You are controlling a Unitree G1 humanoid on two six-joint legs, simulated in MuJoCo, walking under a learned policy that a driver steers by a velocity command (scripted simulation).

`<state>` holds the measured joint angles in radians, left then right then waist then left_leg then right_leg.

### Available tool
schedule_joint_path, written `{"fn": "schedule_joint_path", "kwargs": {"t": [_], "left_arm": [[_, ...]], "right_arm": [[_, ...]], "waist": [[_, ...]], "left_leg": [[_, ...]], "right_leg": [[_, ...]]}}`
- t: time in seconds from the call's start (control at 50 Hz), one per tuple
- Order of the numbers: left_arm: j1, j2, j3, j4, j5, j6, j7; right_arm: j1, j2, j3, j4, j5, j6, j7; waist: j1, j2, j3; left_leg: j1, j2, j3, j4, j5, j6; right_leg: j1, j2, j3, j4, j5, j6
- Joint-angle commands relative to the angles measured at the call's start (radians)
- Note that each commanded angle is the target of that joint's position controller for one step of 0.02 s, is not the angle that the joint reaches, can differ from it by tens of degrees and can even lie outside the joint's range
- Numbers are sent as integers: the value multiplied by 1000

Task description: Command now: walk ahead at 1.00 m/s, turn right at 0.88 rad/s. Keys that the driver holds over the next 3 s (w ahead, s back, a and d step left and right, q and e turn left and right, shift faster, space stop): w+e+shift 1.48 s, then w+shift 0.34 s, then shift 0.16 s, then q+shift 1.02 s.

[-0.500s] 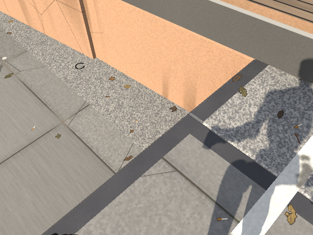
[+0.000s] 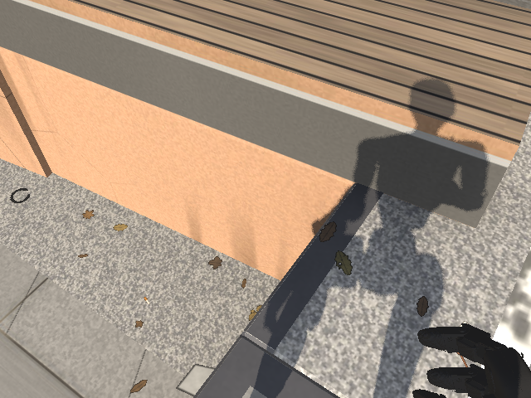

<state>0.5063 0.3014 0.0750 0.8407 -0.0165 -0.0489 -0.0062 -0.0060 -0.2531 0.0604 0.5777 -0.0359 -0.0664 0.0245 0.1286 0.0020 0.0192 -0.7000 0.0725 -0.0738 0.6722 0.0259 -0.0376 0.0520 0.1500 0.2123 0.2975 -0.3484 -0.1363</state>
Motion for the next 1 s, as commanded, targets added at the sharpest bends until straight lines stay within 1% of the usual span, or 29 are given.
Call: {"fn": "schedule_joint_path", "kwargs": {"t": [0.02,0.06,0.08,0.1,0.12,0.14,0.18,0.2,0.24,0.28,0.44,0.46,0.52,0.56,0.58,0.6,0.62,0.64,0.68,0.7,0.74,0.8,0.86,0.88,0.92,0.94,0.96,0.98,1.0], "left_arm": [[-61,204,53,-77,5,-7,18],[-136,251,59,-92,13,-10,14],[-195,204,46,-111,16,-27,11],[-188,22,2,-140,26,-39,17],[-87,37,-11,-200,-35,-35,16],[-167,119,-4,-156,7,-18,26],[-257,133,5,-149,24,3,2],[-280,109,1,-151,31,19,-15],[-260,67,-10,-158,13,44,-38],[-313,67,-13,-173,6,58,-45],[-686,50,-46,-263,25,68,-85],[-742,45,-52,-296,49,70,-93],[-638,62,-50,-263,29,60,-88],[-290,114,-20,-171,24,38,-59],[-56,173,14,-81,27,26,-37],[-98,243,49,-67,2,34,-15],[-126,360,70,-111,35,56,-19],[-114,340,75,-138,53,69,6],[-154,214,44,-97,35,40,27],[-199,192,32,-107,35,15,38],[-231,159,14,-111,37,-16,37],[-297,161,21,-136,33,-50,23],[-253,165,30,-127,20,-67,-4],[-283,160,29,-121,26,-64,1],[-320,173,29,-140,0,-61,-4],[-429,172,26,-174,21,-61,-11],[-497,21,-11,-240,34,-82,-15],[-504,-78,-49,-304,29,-85,-7],[-347,-38,-52,-307,24,-66,-16]], "right_arm": [[-18,-123,-42,-73,10,-16,-16],[241,-183,-74,-14,15,-21,-28],[452,-229,-99,34,9,-22,-49],[594,-292,-118,67,-14,-28,-66],[475,-355,-138,35,-32,-12,-62],[345,-240,-125,4,-28,-6,-53],[334,-132,-99,36,-26,-11,-30],[347,-115,-94,70,-18,-12,-31],[397,-95,-89,129,-9,-35,2],[402,-90,-89,152,2,-48,14],[511,-142,-96,220,-18,-55,-23],[531,-169,-105,231,-15,-56,-33],[507,-239,-124,259,-11,-30,-51],[464,-275,-141,240,-18,11,-46],[422,-281,-148,214,-20,23,-32],[394,-186,-134,189,-15,10,-12],[378,-153,-116,19,0,-22,-3],[305,-146,-97,-3,3,-53,-3],[263,-133,-86,21,-21,-67,-13],[274,-133,-90,34,-37,-53,-12],[304,-116,-90,35,-57,-11,-8],[166,-71,-75,-39,-29,11,-6],[75,-46,-68,-77,15,12,-14],[200,-59,-80,-43,24,21,-28],[462,-155,-128,18,14,8,-43],[697,-190,-151,79,16,11,-61],[835,-227,-162,133,-10,8,-83],[714,-209,-144,120,-49,-1,-74],[517,-211,-157,77,-56,-14,-63]], "waist": [[-65,-66,-12],[-208,-62,-174],[-315,-41,-262],[-305,206,-335],[-191,400,-442],[-193,159,-291],[-184,28,-121],[-163,26,-60],[-124,100,-47],[-106,102,-25],[-160,43,185],[-180,48,202],[-89,106,93],[56,157,-97],[140,123,-200],[60,-130,-164],[-36,-241,-335],[-26,-108,-327],[-108,98,-28],[-151,118,32],[-216,112,59],[-206,63,104],[-131,0,66],[-186,-89,-34],[-333,35,-217],[-490,38,-294],[-505,204,-301],[-359,254,-150],[-224,254,-149]], "left_leg": [[326,-101,62,-121,-10,17],[644,-109,56,-162,-137,41],[899,-24,-3,-120,-253,57],[1067,255,-286,-130,-385,54],[1154,432,-842,-326,-438,160],[990,380,-752,-346,-468,205],[769,284,-404,-345,-236,196],[685,219,-254,-367,-135,159],[616,242,-143,-329,154,139],[592,234,-37,-362,138,110],[658,178,302,-494,138,42],[708,195,311,-511,222,57],[793,206,382,-352,867,40],[754,229,356,20,1055,64],[602,203,324,354,898,49],[272,-4,305,730,-162,2],[-132,-155,135,1020,-492,-51],[-221,-96,22,1016,-431,-20],[-144,-3,9,828,-418,-9],[-54,15,4,759,-440,-14],[92,37,6,594,-532,-32],[287,27,64,226,-329,-38],[439,-36,82,13,0,-17],[562,-68,62,74,-78,8],[857,-102,34,6,-202,56],[1043,-115,93,-77,-303,42],[1161,91,-125,-192,-507,65],[1081,290,-506,-348,-533,86],[975,391,-890,-447,-754,238]], "right_leg": [[-154,-190,171,44,820,-51],[-170,-159,153,381,883,-20],[-326,-124,128,636,734,-5],[-517,-48,36,969,-127,-4],[-774,-9,-28,1157,-174,28],[-832,-99,-51,1209,-37,38],[-797,-160,-103,1169,57,54],[-773,-190,-102,1131,58,55],[-759,-207,-111,1196,85,56],[-803,-213,-119,1194,160,60],[-888,-220,-305,804,360,14],[-894,-221,-350,732,313,9],[-613,-113,-433,549,162,-55],[-277,-48,-425,527,72,-101],[11,-20,-339,428,59,-131],[198,-138,-91,342,107,-157],[463,-358,509,150,99,-394],[430,-398,627,-8,-20,-401],[28,-356,509,-60,77,-320],[-140,-307,399,-39,131,-293],[-375,-250,275,-67,133,-267],[-595,-122,138,-122,111,-221],[-548,-137,167,-135,357,-154],[-494,-148,156,-4,569,-139],[-477,-99,140,362,885,-75],[-541,-46,96,635,852,-63],[-707,35,49,976,293,-45],[-913,19,-25,1097,-130,-45],[-1027,-32,-48,1172,-97,-46]]}}
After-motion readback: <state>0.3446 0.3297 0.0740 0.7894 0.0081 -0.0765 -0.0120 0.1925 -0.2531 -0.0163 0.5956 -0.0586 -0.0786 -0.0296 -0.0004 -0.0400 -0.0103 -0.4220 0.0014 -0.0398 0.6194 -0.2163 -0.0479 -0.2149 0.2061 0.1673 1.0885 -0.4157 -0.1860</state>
